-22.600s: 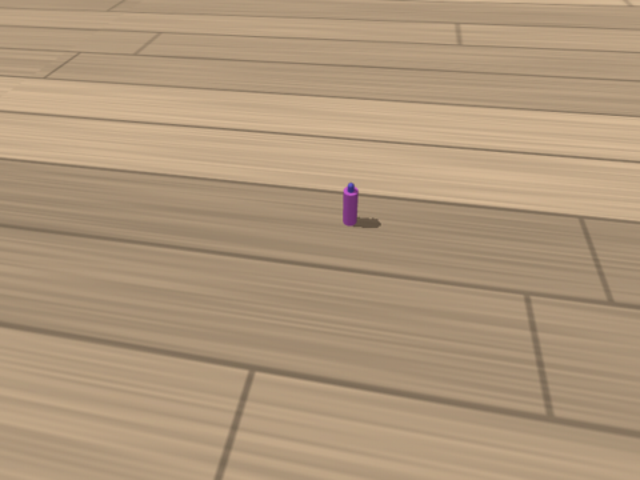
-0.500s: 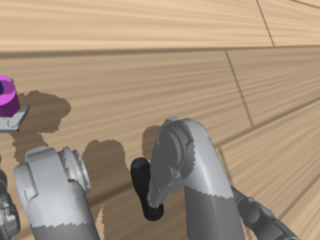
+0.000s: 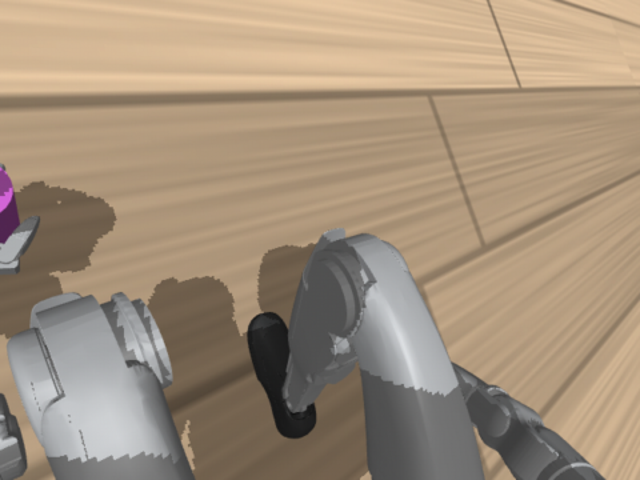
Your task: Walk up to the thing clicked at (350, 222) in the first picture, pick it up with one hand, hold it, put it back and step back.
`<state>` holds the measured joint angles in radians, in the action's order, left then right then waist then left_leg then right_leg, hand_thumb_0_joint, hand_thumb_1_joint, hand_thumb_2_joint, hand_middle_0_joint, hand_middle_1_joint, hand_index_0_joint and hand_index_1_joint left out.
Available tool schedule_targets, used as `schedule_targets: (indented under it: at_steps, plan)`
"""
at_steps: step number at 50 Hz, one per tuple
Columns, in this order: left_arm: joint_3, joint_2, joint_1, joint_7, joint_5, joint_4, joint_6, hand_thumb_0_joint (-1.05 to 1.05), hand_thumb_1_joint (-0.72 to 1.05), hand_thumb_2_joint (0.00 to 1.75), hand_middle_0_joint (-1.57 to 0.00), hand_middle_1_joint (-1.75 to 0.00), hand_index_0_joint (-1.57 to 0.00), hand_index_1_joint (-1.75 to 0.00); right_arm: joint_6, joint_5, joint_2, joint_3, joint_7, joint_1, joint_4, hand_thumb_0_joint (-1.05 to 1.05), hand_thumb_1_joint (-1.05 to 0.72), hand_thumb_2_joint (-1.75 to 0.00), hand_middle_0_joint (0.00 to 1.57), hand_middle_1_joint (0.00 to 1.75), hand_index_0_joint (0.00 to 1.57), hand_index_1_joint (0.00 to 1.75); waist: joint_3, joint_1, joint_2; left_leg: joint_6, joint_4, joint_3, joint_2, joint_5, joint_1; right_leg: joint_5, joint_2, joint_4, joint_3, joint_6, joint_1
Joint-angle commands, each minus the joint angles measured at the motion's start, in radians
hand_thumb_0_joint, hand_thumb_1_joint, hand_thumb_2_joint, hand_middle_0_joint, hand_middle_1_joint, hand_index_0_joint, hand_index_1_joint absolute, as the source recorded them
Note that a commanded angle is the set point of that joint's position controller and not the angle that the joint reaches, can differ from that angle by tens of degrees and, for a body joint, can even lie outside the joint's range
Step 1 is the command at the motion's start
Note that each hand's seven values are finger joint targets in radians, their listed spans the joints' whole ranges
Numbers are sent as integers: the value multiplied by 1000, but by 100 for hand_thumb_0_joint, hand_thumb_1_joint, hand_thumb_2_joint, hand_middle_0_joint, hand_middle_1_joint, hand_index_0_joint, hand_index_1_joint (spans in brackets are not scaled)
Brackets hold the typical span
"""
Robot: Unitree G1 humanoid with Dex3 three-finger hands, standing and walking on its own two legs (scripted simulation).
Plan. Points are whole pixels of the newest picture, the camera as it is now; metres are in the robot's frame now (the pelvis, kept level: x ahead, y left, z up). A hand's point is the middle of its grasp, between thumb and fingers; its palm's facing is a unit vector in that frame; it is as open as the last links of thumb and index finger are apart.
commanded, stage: lower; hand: left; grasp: from the side
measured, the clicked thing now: out of the picture +0.43 +0.24 -0.18
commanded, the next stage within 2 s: loosen in 0.06 s
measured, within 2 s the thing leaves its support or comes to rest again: neither
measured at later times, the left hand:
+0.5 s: hand out of the picture +0.43 +0.24 -0.18, palm faces +0.21 -0.98 +0.02, open 9.9 cm
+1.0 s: hand out of the picture +0.43 +0.27 -0.16, palm faces +0.27 -0.96 +0.01, open 16.3 cm
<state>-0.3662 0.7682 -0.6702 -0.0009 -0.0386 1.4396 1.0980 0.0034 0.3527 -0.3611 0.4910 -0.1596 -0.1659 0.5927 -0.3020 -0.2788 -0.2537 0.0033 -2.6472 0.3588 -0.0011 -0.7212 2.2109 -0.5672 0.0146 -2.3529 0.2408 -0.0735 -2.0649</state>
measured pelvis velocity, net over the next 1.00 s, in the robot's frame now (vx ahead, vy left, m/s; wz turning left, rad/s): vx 0.00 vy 0.00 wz -0.01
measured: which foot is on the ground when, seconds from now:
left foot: down 0.00-1.00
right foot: down 0.00-1.00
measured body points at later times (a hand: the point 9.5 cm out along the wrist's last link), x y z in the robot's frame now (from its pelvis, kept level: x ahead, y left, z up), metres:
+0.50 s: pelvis +0.00 +0.00 +0.00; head +0.23 +0.19 +0.33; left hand +0.41 +0.29 -0.18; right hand +0.16 -0.24 -0.04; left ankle +0.08 +0.12 -0.26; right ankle +0.15 -0.13 -0.26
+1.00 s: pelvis +0.00 +0.00 +0.00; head +0.22 +0.20 +0.33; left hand +0.41 +0.32 -0.16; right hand +0.16 -0.24 -0.03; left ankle +0.08 +0.12 -0.26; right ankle +0.15 -0.13 -0.26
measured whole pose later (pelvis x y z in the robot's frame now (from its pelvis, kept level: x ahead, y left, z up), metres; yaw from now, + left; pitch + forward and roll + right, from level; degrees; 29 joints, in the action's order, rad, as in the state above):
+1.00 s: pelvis +0.00 +0.00 +0.00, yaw -1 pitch +13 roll -19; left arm -0.44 0.80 -0.63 0.05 -0.05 1.29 1.08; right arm -0.01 0.34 -0.36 0.48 -0.16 -0.13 0.57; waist -0.29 -0.25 -0.27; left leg 0.01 -2.65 0.37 0.01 -0.72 2.20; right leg -0.56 0.03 -2.34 0.25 -0.06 -2.05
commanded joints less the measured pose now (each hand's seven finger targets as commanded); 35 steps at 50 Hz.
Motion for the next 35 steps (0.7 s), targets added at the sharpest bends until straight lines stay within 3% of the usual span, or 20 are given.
schedule_targets:
  at_steps: [1,7,9,12,14,19,23,35]
  plan:
    - [-7,130,-246,-1,-10,-164,105,0,46,131,-132,-140,-132,-141,-9,3,-365,-115,19,44,-5,0,-90,-90,20,30,20,30,590,-115,560,-35,360,-85,48,134,-400,163,52,135,98,75,296]
    - [-9,131,-221,-5,-8,-167,112,0,44,131,-131,-139,-131,-140,-10,6,-372,-116,17,33,-9,0,-90,-90,20,30,20,30,581,-113,568,-42,368,-74,53,137,-422,157,52,127,106,77,275]
    - [-12,127,-211,-3,-13,-166,114,0,38,121,-135,-133,-135,-134,-10,6,-371,-113,16,33,-12,0,-91,-90,20,30,20,30,579,-111,551,-38,365,-75,52,128,-406,152,54,130,108,76,287]
    - [-4,119,-228,1,-23,-175,117,0,19,97,-115,-109,-116,-110,-6,4,-372,-112,16,29,-11,0,-91,-90,20,30,20,30,573,-121,546,-35,359,-76,51,123,-395,152,56,132,109,75,283]
    - [-6,125,-236,1,-39,-178,119,0,12,81,-110,-99,-110,-98,-3,3,-370,-108,15,39,-8,0,-92,-90,20,30,20,30,594,-122,534,-31,346,-82,49,124,-387,160,60,141,105,73,307]
    - [2,125,-219,11,-29,-165,121,0,-18,52,-77,-66,-76,-66,-1,4,-375,-111,18,29,-7,0,-92,-90,20,30,20,30,562,-115,561,-39,361,-72,55,118,-402,150,58,127,110,78,273]
    - [-6,129,-196,10,-34,-121,111,0,-31,41,-68,-54,-66,-55,-4,4,-372,-102,18,33,-14,0,-92,-90,20,30,20,30,555,-114,521,-31,352,-80,48,105,-366,140,62,148,113,75,296]
    - [3,127,-217,19,-38,-125,116,0,-43,24,-40,-27,-38,-28,1,1,-378,-101,17,26,-25,0,-92,-90,20,30,20,30,531,-122,519,-31,365,-65,50,76,-364,120,63,146,121,76,270]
